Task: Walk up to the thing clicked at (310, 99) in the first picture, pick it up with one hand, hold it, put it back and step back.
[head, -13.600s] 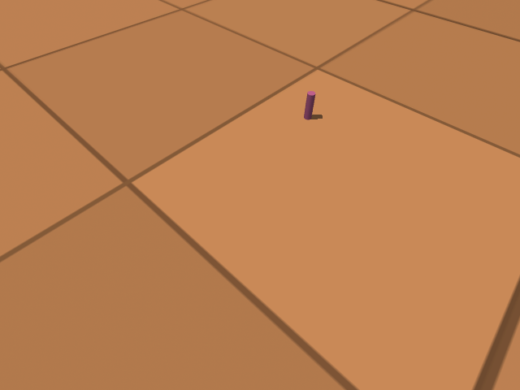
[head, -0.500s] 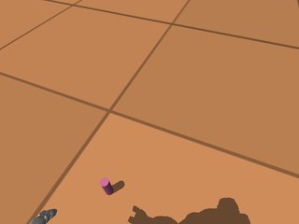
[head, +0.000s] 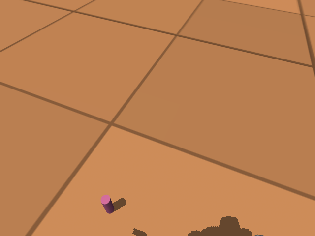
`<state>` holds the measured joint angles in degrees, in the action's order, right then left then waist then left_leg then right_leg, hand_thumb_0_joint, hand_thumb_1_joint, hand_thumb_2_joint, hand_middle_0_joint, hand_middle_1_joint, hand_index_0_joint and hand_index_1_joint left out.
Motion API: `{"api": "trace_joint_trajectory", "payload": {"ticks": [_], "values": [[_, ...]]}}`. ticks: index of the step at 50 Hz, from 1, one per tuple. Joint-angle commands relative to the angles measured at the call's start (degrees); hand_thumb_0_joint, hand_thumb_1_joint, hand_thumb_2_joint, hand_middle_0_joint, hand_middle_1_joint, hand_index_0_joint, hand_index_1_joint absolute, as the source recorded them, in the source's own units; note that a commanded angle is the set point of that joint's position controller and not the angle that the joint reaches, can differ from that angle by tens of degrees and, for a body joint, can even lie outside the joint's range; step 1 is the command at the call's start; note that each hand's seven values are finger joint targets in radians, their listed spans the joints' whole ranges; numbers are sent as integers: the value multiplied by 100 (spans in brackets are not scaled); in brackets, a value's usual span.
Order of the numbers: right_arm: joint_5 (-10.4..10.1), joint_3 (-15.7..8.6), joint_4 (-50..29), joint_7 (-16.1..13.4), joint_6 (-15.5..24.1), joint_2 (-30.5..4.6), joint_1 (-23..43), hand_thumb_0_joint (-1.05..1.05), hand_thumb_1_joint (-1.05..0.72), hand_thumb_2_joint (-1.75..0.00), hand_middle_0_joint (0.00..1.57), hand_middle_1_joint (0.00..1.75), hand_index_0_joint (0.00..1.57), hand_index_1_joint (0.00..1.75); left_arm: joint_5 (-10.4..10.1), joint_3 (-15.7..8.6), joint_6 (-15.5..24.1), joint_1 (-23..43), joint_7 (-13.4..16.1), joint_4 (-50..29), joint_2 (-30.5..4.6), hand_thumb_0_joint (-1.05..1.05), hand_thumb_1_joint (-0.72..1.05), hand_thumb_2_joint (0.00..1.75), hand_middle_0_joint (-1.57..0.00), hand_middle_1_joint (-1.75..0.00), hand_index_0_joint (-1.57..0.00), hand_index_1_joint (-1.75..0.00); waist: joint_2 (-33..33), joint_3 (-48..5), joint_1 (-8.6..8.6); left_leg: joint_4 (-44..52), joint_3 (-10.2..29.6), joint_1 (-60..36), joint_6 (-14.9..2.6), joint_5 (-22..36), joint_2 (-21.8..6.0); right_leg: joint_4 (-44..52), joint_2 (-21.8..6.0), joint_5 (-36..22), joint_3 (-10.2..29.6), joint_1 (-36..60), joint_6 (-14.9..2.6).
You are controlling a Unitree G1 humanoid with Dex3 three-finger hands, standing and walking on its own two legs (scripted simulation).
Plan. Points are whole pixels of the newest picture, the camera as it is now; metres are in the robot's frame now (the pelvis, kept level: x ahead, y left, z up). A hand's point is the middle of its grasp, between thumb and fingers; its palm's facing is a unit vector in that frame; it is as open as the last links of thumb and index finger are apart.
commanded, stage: stand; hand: left
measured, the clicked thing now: (107, 204) +0.40 +0.26 -0.69
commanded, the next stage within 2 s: go down in 1.42 s
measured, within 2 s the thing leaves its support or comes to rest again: neither
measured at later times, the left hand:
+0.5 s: hand out of the picture +0.06 +0.25 -0.16, palm faces -0.04 -0.94 -0.34, open 7.4 cm
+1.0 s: hand out of the picture +0.09 +0.24 -0.15, palm faces -0.04 -0.94 -0.35, open 7.4 cm
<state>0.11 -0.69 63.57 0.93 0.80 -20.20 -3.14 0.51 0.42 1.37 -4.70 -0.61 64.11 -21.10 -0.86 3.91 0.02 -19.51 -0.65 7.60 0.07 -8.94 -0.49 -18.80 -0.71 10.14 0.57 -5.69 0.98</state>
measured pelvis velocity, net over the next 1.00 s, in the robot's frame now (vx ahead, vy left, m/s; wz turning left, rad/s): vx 0.01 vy -0.01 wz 0.00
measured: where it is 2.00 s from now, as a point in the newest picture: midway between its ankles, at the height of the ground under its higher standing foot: outside the picture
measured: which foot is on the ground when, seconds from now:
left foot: down 0.00-1.00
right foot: down 0.00-1.00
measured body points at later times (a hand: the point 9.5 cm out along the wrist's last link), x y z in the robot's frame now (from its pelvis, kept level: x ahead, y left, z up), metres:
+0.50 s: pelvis +0.00 +0.00 +0.00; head +0.01 +0.00 +0.45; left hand +0.06 +0.30 -0.13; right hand +0.07 -0.30 -0.14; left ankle +0.02 +0.12 -0.75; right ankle +0.00 -0.13 -0.75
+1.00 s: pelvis +0.01 -0.01 +0.00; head +0.03 -0.01 +0.45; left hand +0.09 +0.29 -0.13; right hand +0.09 -0.31 -0.13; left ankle +0.02 +0.12 -0.75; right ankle +0.00 -0.13 -0.75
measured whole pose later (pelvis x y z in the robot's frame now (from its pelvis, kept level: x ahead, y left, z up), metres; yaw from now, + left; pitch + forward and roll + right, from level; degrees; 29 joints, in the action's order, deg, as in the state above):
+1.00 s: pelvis +0.01 -0.01 +0.00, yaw +0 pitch -2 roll +0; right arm 0.2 -0.1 65.8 0.8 0.4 -20.2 -4.7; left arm 0.5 0.4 1.2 -5.8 -0.4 64.9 -20.3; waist 0.2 2.9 0.3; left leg -17.7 -0.2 7.3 0.9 -8.9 -1.1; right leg -17.8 -0.1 10.6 0.1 -5.6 0.2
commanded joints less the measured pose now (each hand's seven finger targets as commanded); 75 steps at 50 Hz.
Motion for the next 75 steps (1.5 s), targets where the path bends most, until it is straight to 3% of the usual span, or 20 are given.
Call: {"api": "trace_joint_trajectory", "payload": {"ticks": [1,4,7,10,11,17,20,24,27,31,40,43,60,63,67,71,75], "values": [[33,-226,-257,-81,149,-1214,268,0,-90,-90,20,30,20,30,-15,-235,125,353,70,-291,-1157,0,90,90,-20,-30,-20,-30,192,-656,55,410,598,-237,-112,333,-707,374,-660,-415,509,-20,-174],[28,-228,-202,-79,144,-1218,338,0,-90,-90,20,30,20,30,-13,-224,114,251,67,-218,-1155,0,90,90,-20,-30,-20,-30,131,-636,13,439,637,-303,-114,370,-723,400,-644,-368,499,-134,-187],[38,-218,-138,-61,121,-1199,242,0,-90,-90,20,30,20,30,-14,-217,103,215,68,-165,-1152,0,90,90,-20,-30,-20,-30,51,-337,46,561,680,6,-95,-296,-663,515,-597,272,497,-308,-154],[40,-229,-121,-57,124,-1209,218,0,-90,-90,20,30,20,30,-9,-218,94,149,68,-171,-1180,0,90,90,-20,-30,-20,-30,23,-480,31,545,692,-96,-113,-186,-687,471,-631,165,512,-281,-190],[46,-225,-88,-57,122,-1234,177,0,-90,-90,20,30,20,30,-13,-224,95,143,66,-161,-1149,0,90,90,-20,-30,-20,-30,123,-425,38,602,716,19,-106,-440,-669,489,-616,272,524,-324,-171],[38,-223,-72,-59,127,-1194,146,0,-90,-90,20,30,20,30,-5,-204,113,50,87,-187,-1142,0,90,90,-20,-30,-20,-30,24,-664,27,418,659,-256,-133,284,-691,425,-671,-221,522,-233,-194],[37,-199,-34,-66,121,-1156,113,0,-90,-90,20,30,20,30,-24,-202,92,17,90,-161,-1152,0,90,90,-20,-30,-20,-30,118,-484,24,486,659,-121,-112,30,-662,433,-669,-42,547,-317,-210],[40,-186,-31,-71,104,-1129,73,0,-90,-90,20,30,20,30,-22,-215,84,18,96,-183,-1189,0,90,90,-20,-30,-20,-30,18,-464,16,496,664,-9,-97,103,-662,404,-654,-19,521,-210,-212],[37,-182,-29,-82,120,-1182,25,0,-90,-90,20,30,20,30,-23,-212,76,3,91,-200,-1149,0,90,90,-20,-30,-20,-30,180,-578,25,484,640,-71,-94,216,-671,363,-658,-187,526,-167,-216],[30,-174,-39,-87,138,-1183,82,0,-90,-90,20,30,20,30,-14,-207,89,-5,96,-197,-1127,0,90,90,-20,-30,-20,-30,117,-686,1,351,626,-232,-114,808,-726,285,-685,-669,480,-43,-202],[30,-149,-51,-96,112,-1191,31,0,-90,-90,20,30,20,30,-26,-227,71,58,94,-212,-1129,0,90,90,-20,-30,-20,-30,118,-518,23,440,599,-136,-83,404,-690,419,-687,-405,511,-106,-198],[28,-162,-99,-105,124,-1215,81,0,-90,-90,20,30,20,30,-10,-246,87,86,98,-236,-1149,0,90,90,-20,-30,-20,-30,106,-743,23,322,581,-363,-91,915,-745,330,-700,-847,488,0,-201],[25,-141,-95,-120,101,-1186,53,0,-90,-90,20,30,20,30,-27,-242,63,77,103,-216,-1114,0,90,90,-20,-30,-20,-30,96,-581,13,392,563,-298,-57,744,-710,425,-674,-721,481,-53,-199],[24,-145,-113,-125,112,-1175,27,0,-90,-90,20,30,20,30,-15,-250,75,86,109,-239,-1137,0,90,90,-20,-30,-20,-30,59,-751,23,321,547,-424,-82,1068,-747,364,-701,-1079,475,85,-207],[24,-140,-116,-133,98,-1163,39,0,-90,-90,20,30,20,30,-22,-260,67,102,119,-234,-1154,0,90,90,-20,-30,-20,-30,70,-663,25,356,543,-398,-85,888,-735,384,-692,-923,480,15,-208],[27,-156,-134,-145,108,-1191,16,0,-90,-90,20,30,20,30,-15,-265,66,86,120,-241,-1153,0,90,90,-20,-30,-20,-30,89,-830,19,267,504,-512,-90,1357,-764,275,-707,-1369,446,177,-226],[24,-150,-125,-146,106,-1196,15,0,-90,-90,20,30,20,30,-21,-243,63,48,126,-236,-1091,0,90,90,-20,-30,-20,-30,121,-688,5,293,524,-424,-75,1238,-760,326,-694,-1297,433,132,-203]]}}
